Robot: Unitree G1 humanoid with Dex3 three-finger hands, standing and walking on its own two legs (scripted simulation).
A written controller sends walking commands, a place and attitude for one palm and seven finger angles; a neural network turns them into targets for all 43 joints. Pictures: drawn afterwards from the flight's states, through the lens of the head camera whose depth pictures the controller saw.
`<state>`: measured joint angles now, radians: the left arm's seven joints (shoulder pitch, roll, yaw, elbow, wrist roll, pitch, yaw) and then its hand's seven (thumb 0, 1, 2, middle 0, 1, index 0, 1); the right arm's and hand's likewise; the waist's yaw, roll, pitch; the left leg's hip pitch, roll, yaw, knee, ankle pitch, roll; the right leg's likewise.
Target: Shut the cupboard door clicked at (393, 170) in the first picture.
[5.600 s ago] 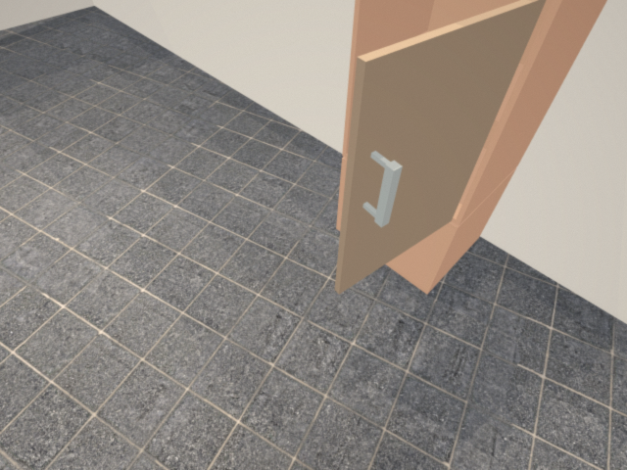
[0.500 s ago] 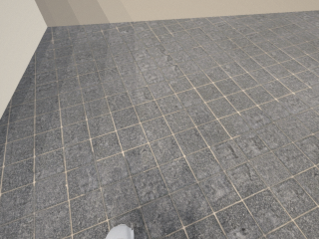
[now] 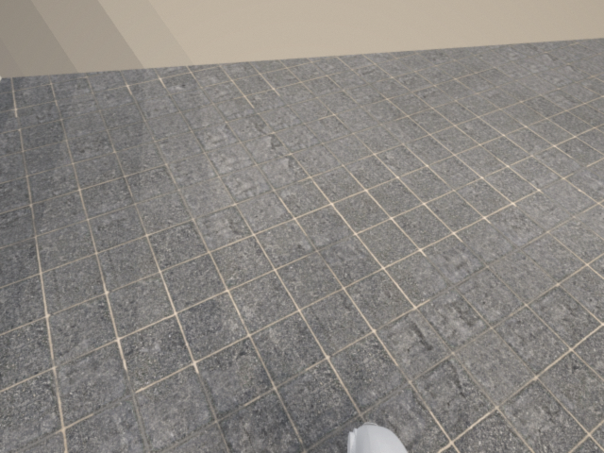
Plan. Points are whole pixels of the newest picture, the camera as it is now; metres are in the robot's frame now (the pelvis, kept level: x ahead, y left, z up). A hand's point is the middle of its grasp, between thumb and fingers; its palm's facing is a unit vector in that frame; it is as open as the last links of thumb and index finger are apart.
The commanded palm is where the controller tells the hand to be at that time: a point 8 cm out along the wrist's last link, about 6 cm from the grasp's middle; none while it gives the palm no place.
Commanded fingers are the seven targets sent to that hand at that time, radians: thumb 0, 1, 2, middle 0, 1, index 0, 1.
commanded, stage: walk around to get in front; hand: left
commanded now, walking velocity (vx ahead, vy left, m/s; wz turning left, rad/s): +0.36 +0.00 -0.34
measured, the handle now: out of the picture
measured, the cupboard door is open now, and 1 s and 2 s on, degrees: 81 81 81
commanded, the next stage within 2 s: walk to a spot facing it in 0.46 s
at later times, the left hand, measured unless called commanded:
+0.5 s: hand (252, 358) +0.29 +0.10 -0.17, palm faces -0.05 -0.97 -0.23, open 7.1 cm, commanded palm none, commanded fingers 0.00 0.90 0.90 -0.20 -0.30 -0.20 -0.30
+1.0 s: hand (252, 276) +0.46 +0.13 -0.18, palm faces +0.18 -0.96 -0.19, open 7.3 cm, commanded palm none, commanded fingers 0.00 0.90 0.90 -0.20 -0.30 -0.20 -0.30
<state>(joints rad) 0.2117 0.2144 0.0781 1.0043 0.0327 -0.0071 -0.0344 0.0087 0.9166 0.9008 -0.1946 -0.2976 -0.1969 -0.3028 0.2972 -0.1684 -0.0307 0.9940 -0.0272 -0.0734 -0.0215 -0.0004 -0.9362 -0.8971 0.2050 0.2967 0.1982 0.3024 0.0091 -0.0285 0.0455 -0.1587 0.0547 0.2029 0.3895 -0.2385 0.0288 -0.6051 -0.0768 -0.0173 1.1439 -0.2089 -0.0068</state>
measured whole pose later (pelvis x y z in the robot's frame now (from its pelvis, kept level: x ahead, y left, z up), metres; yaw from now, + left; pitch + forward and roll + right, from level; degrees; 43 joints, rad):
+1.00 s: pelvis +0.40 -0.07 -0.01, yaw +8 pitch +2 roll -1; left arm 0.14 0.19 0.06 0.96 0.02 0.01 0.01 0.01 0.91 0.90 -0.20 -0.30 -0.20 -0.30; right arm 0.18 -0.17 -0.03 0.99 -0.02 0.00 -0.01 0.01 -0.91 -0.90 0.20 0.30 0.20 0.30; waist 0.00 -0.01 0.09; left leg -0.36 -0.03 0.02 0.51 -0.18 0.06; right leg -0.54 -0.08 0.02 1.09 -0.38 0.08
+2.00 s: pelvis +0.49 -0.15 -0.01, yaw +44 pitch +2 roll +0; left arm 0.14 0.24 0.06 0.87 0.02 0.04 0.01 0.01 0.91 0.90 -0.20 -0.30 -0.20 -0.30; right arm 0.14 -0.23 -0.05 0.91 -0.02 0.05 0.01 0.01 -0.91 -0.90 0.21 0.30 0.20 0.30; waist -0.01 0.00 0.09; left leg -0.33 -0.02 -0.06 0.54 -0.24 0.00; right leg -0.41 -0.06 -0.01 0.80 -0.41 0.08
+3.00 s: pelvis +0.56 -0.16 -0.02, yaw +80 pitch +2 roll +0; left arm 0.12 0.20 0.04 0.86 0.02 0.01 0.02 0.01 0.91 0.90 -0.20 -0.30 -0.20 -0.30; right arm 0.21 -0.24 -0.08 0.95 -0.01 0.07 0.00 0.01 -0.91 -0.90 0.21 0.30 0.20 0.30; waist -0.04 0.05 0.09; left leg -0.44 -0.07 -0.13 0.77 -0.42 -0.02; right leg -0.28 -0.01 -0.05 0.57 -0.32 -0.01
